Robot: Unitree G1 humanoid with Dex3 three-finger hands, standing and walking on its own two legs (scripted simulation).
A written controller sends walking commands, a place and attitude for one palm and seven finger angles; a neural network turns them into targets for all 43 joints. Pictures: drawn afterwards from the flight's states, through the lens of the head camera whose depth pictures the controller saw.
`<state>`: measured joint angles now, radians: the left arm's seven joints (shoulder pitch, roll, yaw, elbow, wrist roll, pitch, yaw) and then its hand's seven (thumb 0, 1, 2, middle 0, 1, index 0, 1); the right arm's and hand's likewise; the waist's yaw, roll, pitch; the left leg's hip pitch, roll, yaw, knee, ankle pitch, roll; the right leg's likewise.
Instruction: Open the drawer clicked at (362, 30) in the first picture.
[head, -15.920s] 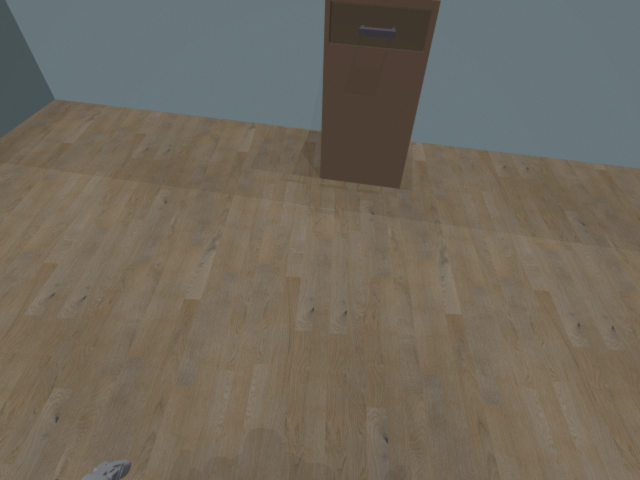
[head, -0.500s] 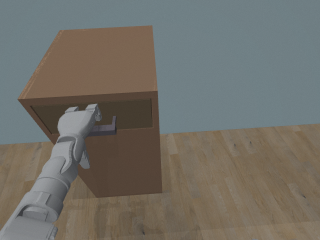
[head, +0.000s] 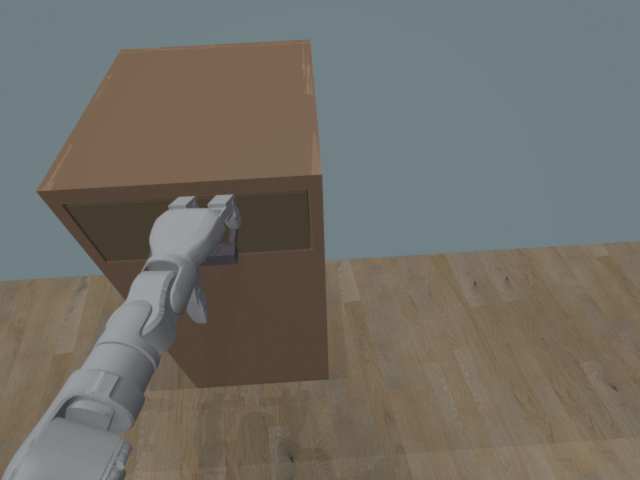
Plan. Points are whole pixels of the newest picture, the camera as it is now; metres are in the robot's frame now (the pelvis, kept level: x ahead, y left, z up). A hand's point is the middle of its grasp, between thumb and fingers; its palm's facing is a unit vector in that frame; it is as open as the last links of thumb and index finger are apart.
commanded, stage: move the hooked fingers above the handle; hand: left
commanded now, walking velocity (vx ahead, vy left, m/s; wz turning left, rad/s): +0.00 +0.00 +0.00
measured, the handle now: (196, 244) +0.46 +0.22 -0.01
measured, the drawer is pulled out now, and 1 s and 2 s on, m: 0.00 0.00 0.00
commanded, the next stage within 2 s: lower the fingers behind the handle in 1.74 s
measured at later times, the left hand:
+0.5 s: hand (214, 258) +0.39 +0.16 +0.06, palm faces +0.04 -0.09 -1.00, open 13.8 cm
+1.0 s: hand (211, 237) +0.41 +0.16 +0.07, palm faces +0.15 -0.09 -0.98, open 13.8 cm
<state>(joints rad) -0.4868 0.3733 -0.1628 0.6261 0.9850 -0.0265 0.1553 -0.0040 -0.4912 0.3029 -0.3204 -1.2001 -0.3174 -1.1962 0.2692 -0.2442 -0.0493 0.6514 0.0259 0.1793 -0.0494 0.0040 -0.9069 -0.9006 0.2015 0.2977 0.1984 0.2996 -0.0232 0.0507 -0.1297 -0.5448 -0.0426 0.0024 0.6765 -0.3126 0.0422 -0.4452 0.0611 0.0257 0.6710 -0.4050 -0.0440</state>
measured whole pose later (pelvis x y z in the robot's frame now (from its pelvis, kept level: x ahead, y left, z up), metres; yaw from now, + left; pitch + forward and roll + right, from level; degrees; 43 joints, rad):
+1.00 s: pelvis -0.01 -0.01 -0.01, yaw +0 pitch +11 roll +0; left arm -0.51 0.39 -0.11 0.58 1.03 -0.08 0.32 0.00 -0.49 0.30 -0.33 -1.20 -0.33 -1.20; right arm 0.24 -0.26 -0.06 0.67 0.02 0.17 -0.07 0.00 -0.91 -0.90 0.20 0.30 0.20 0.30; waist -0.03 0.05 -0.11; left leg -0.59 -0.03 0.01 0.72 -0.32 0.03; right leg -0.50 0.07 0.03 0.74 -0.42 -0.06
